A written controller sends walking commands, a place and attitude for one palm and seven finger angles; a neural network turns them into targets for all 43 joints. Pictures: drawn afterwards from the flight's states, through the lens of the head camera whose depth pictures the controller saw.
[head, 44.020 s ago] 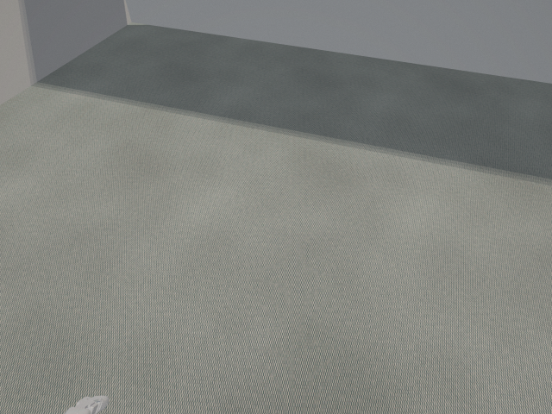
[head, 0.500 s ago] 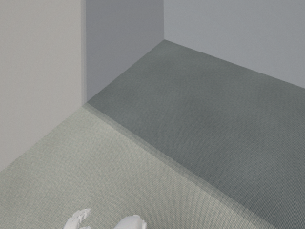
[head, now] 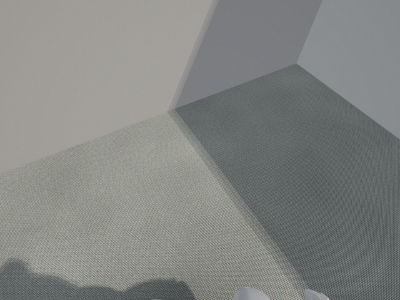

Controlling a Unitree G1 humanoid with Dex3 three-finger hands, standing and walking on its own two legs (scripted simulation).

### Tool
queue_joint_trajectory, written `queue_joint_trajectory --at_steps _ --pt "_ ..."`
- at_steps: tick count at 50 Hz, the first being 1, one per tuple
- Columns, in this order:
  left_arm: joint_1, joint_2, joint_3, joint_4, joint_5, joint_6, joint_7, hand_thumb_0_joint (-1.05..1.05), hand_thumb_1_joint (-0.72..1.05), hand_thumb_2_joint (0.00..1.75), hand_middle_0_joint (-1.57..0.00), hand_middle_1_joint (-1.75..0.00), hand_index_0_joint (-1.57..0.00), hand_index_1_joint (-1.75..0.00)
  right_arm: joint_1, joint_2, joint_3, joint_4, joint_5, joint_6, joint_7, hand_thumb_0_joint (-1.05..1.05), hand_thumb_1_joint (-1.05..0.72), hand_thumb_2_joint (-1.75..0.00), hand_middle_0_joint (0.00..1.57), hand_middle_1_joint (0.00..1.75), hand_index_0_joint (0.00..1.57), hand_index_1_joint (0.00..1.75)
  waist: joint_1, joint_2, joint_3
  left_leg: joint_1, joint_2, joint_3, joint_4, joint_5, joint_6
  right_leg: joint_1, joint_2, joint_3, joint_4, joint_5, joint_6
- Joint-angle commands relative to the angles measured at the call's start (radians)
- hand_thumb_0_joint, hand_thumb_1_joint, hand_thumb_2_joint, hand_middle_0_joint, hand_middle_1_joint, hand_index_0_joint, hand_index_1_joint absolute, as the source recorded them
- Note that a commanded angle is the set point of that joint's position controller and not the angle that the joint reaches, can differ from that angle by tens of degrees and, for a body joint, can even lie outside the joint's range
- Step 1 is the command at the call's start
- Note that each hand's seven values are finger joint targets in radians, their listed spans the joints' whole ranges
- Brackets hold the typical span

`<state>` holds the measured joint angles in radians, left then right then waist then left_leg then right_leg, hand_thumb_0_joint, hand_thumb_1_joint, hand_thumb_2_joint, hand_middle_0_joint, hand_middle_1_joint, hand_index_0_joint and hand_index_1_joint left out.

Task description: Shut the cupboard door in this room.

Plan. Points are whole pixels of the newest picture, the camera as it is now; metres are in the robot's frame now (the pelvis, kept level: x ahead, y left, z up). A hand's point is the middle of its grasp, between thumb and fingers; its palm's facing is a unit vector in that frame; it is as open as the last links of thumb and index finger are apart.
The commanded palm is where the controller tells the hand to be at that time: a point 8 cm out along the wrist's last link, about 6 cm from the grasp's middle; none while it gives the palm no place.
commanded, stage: walk to a spot facing it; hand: left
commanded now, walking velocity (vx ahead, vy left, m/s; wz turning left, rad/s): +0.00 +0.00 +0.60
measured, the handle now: out of the picture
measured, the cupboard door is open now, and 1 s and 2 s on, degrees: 88 88 88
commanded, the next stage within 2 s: none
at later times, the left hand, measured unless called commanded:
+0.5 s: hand out of the picture +0.00 +0.16 -0.15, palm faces +0.32 -0.91 -0.26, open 7.4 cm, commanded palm none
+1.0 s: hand out of the picture -0.05 +0.22 -0.15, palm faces +0.56 -0.79 -0.26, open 7.4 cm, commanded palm none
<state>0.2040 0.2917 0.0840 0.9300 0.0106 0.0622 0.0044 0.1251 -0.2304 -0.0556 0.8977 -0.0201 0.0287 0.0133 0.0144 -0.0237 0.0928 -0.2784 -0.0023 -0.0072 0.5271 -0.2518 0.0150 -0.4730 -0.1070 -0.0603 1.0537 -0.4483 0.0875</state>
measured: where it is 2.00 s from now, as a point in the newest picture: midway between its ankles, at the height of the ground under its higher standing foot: (138, 293)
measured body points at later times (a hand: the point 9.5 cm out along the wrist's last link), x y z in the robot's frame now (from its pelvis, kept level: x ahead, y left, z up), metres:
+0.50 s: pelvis -0.01 -0.04 +0.00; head +0.04 -0.05 +0.45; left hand -0.01 +0.21 -0.13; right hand +0.13 -0.28 -0.15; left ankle -0.08 +0.09 -0.67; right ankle +0.02 -0.14 -0.74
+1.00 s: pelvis -0.01 -0.01 +0.00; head +0.02 +0.01 +0.45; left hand -0.08 +0.27 -0.13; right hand +0.19 -0.18 -0.14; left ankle -0.08 +0.08 -0.74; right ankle +0.07 -0.13 -0.70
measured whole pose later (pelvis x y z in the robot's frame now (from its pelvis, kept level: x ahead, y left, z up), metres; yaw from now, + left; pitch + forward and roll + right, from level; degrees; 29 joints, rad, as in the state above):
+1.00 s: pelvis -0.01 -0.01 +0.00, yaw +35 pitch +1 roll +0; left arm 0.15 0.25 0.06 0.89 0.01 0.04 -0.01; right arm 0.20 -0.21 -0.06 0.92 -0.02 0.02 0.02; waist -0.02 0.01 0.06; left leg -0.24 -0.04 -0.08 0.48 -0.26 0.03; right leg -0.42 -0.07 -0.04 0.84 -0.43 0.09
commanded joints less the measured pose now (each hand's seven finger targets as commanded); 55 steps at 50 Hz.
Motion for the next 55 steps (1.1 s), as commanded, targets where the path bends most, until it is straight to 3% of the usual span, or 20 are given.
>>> queue_joint_trajectory --at_steps 1,5,8,9,10,11,14,16,26,30,31,32,33,37,39,49,52,53,54,55 --pt "-0.041 0.048 0.005 -0.106 0.0 -0.031 0.001 0.0 0.9 0.9 -0.2 -0.3 -0.2 -0.3 0.038 -0.206 -0.058 -0.062 -0.001 -0.01 -0.015 0.0 -0.9 -0.9 0.2 0.3 0.2 0.3 -0.039 0.17 -0.129 0.133 0.228 -0.258 -0.185 0.29 0.147 -0.045 0.012 0.037 -0.081 0.015 0.009" --pt "-0.036 0.035 0.001 -0.123 -0.004 -0.038 0.003 0.0 0.9 0.9 -0.2 -0.3 -0.2 -0.3 0.022 -0.211 -0.068 -0.071 -0.006 -0.001 -0.012 0.0 -0.9 -0.9 0.2 0.3 0.2 0.3 -0.035 0.197 -0.129 0.059 0.202 -0.318 -0.153 0.269 0.141 0.085 0.057 0.018 -0.274 0.006 -0.002" --pt "0.054 0.043 0.004 -0.108 -0.006 -0.051 0.007 0.0 0.9 0.9 -0.2 -0.3 -0.2 -0.3 -0.014 -0.196 -0.072 -0.082 0.0 0.005 -0.011 0.0 -0.9 -0.9 0.2 0.3 0.2 0.3 0.009 0.18 -0.158 -0.028 0.153 -0.332 -0.067 0.265 0.102 0.268 0.082 0.0 -0.522 0.147 -0.014" --pt "0.093 0.079 0.012 -0.104 -0.001 -0.061 0.011 0.0 0.9 0.9 -0.2 -0.3 -0.2 -0.3 -0.015 -0.168 -0.07 -0.088 0.007 0.004 -0.007 0.0 -0.9 -0.9 0.2 0.3 0.2 0.3 0.033 0.099 -0.167 -0.126 0.102 -0.306 0.018 0.176 0.056 0.398 0.032 0.044 -0.669 0.214 -0.028" --pt "0.113 0.162 0.03 -0.109 0.015 -0.071 0.021 0.0 0.9 0.9 -0.2 -0.3 -0.2 -0.3 0.011 -0.099 -0.061 -0.107 0.015 0.002 -0.002 0.0 -0.9 -0.9 0.2 0.3 0.2 0.3 0.039 -0.168 -0.178 -0.324 -0.027 -0.154 0.235 -0.101 -0.02 0.52 -0.226 0.308 -0.777 0.192 -0.113" --pt "0.085 0.197 0.029 -0.128 0.013 -0.067 0.023 0.0 0.9 0.9 -0.2 -0.3 -0.2 -0.3 -0.008 -0.117 -0.064 -0.121 0.007 0.005 0.0 0.0 -0.9 -0.9 0.2 0.3 0.2 0.3 0.04 -0.265 -0.137 -0.325 -0.062 -0.07 0.457 -0.324 -0.051 0.371 -0.397 0.427 -0.818 0.194 -0.218" --pt "-0.061 0.098 0.013 -0.162 0.009 -0.064 0.029 0.0 0.9 0.9 -0.2 -0.3 -0.2 -0.3 0.023 -0.123 -0.073 -0.063 -0.002 0.029 0.015 0.0 -0.9 -0.9 0.2 0.3 0.2 0.3 -0.033 -0.117 -0.034 -0.292 0.013 -0.088 0.717 -0.178 -0.056 0.192 -0.274 0.239 -0.802 0.158 -0.204" --pt "-0.071 0.074 0.004 -0.167 0.012 -0.075 0.028 0.0 0.9 0.9 -0.2 -0.3 -0.2 -0.3 0.063 -0.1 -0.061 -0.039 -0.002 0.032 0.023 0.0 -0.9 -0.9 0.2 0.3 0.2 0.3 -0.043 -0.147 -0.06 -0.279 0.02 -0.043 0.703 -0.117 -0.08 0.247 -0.216 0.094 -0.759 0.3 -0.176" --pt "0.088 0.147 0.03 -0.092 0.019 -0.067 0.023 0.0 0.9 0.9 -0.2 -0.3 -0.2 -0.3 -0.052 -0.062 -0.03 -0.06 0.014 0.015 0.019 0.0 -0.9 -0.9 0.2 0.3 0.2 0.3 0.048 -0.189 -0.136 -0.163 0.028 0.079 0.256 -0.222 -0.084 0.443 -0.289 -0.022 -0.652 0.626 -0.217" --pt "0.065 0.15 0.037 -0.076 0.008 -0.058 0.016 0.0 0.9 0.9 -0.2 -0.3 -0.2 -0.3 0.039 -0.09 -0.033 -0.045 0.011 -0.004 0.015 0.0 -0.9 -0.9 0.2 0.3 0.2 0.3 -0.01 -0.139 -0.189 0.066 0.021 0.108 -0.087 0.003 -0.058 0.364 -0.263 -0.116 -0.474 0.594 -0.128" --pt "0.066 0.119 0.033 -0.092 0.001 -0.052 0.011 0.0 0.9 0.9 -0.2 -0.3 -0.2 -0.3 0.095 -0.163 -0.051 -0.035 0.006 -0.014 0.013 0.0 -0.9 -0.9 0.2 0.3 0.2 0.3 -0.045 0.028 -0.226 0.252 0.119 -0.022 -0.164 0.176 -0.013 0.194 -0.207 -0.154 -0.309 0.419 -0.07" --pt "0.035 0.045 0.01 -0.134 -0.003 -0.049 0.0 0.0 0.9 0.9 -0.2 -0.3 -0.2 -0.3 0.149 -0.275 -0.082 -0.035 0.001 -0.016 0.006 0.0 -0.9 -0.9 0.2 0.3 0.2 0.3 -0.082 0.336 -0.218 0.385 0.393 -0.366 -0.165 0.575 0.126 -0.125 -0.062 -0.165 -0.102 -0.162 0.01" --pt "-0.062 0.051 -0.002 -0.153 0.01 -0.034 0.013 0.0 0.9 0.9 -0.2 -0.3 -0.2 -0.3 0.211 -0.289 -0.084 0.001 0.006 -0.01 -0.004 0.0 -0.9 -0.9 0.2 0.3 0.2 0.3 -0.122 0.32 -0.208 0.323 0.43 -0.386 -0.168 0.63 0.189 -0.149 -0.048 -0.045 0.015 -0.233 0.005" --pt "-0.047 0.054 0.011 -0.096 0.002 -0.033 -0.002 0.0 0.9 0.9 -0.2 -0.3 -0.2 -0.3 0.041 -0.191 -0.051 -0.041 0.001 -0.017 -0.025 0.0 -0.9 -0.9 0.2 0.3 0.2 0.3 -0.033 0.19 -0.116 0.188 0.243 -0.205 -0.16 0.498 0.136 -0.12 -0.026 0.025 0.087 0.015 0.008" --pt "-0.027 0.054 0.01 -0.084 0.003 -0.033 -0.003 0.0 0.9 0.9 -0.2 -0.3 -0.2 -0.3 0.042 -0.185 -0.048 -0.048 0.003 -0.021 -0.024 0.0 -0.9 -0.9 0.2 0.3 0.2 0.3 -0.026 0.162 -0.129 0.19 0.223 -0.186 -0.166 0.484 0.13 -0.097 -0.015 0.03 0.057 0.049 0.012" --pt "-0.113 0.039 -0.004 -0.143 0.005 -0.059 -0.025 0.0 0.9 0.9 -0.2 -0.3 -0.2 -0.3 0.098 -0.202 -0.065 -0.039 -0.007 -0.026 -0.013 0.0 -0.9 -0.9 0.2 0.3 0.2 0.3 -0.056 0.203 -0.095 0.129 0.199 -0.396 -0.216 -0.058 0.158 -0.002 0.053 0.006 -0.314 -0.003 0.001" --pt "0.033 0.037 0.004 -0.102 0.005 -0.077 -0.03 0.0 0.9 0.9 -0.2 -0.3 -0.2 -0.3 0.038 -0.182 -0.062 -0.052 -0.002 -0.027 -0.017 0.0 -0.9 -0.9 0.2 0.3 0.2 0.3 0.025 0.152 -0.13 -0.077 0.13 -0.378 -0.082 -0.111 0.114 0.331 0.094 -0.028 -0.566 0.113 -0.017" --pt "0.13 0.089 0.019 -0.075 0.011 -0.089 -0.023 0.0 0.9 0.9 -0.2 -0.3 -0.2 -0.3 0.02 -0.137 -0.052 -0.063 0.005 -0.032 -0.014 0.0 -0.9 -0.9 0.2 0.3 0.2 0.3 0.076 0.004 -0.151 -0.277 0.047 -0.293 0.071 -0.215 0.062 0.564 -0.005 0.066 -0.705 0.07 -0.043" --pt "0.207 0.194 0.038 -0.066 0.023 -0.096 -0.008 0.0 0.9 0.9 -0.2 -0.3 -0.2 -0.3 0.014 -0.062 -0.034 -0.091 0.015 -0.039 -0.008 0.0 -0.9 -0.9 0.2 0.3 0.2 0.3 0.114 -0.322 -0.162 -0.504 -0.079 -0.072 0.396 -0.369 -0.016 0.7 -0.332 0.438 -0.85 -0.147 -0.141" --pt "0.205 0.193 0.03 -0.075 0.005 -0.09 0.001 0.0 0.9 0.9 -0.2 -0.3 -0.2 -0.3 -0.035 -0.126 -0.047 -0.11 -0.003 -0.038 0.0 0.0 -0.9 -0.9 0.2 0.3 0.2 0.3 0.106 -0.225 -0.089 -0.526 -0.015 -0.088 0.551 -0.35 -0.019 0.534 -0.424 0.534 -0.916 -0.254 -0.197"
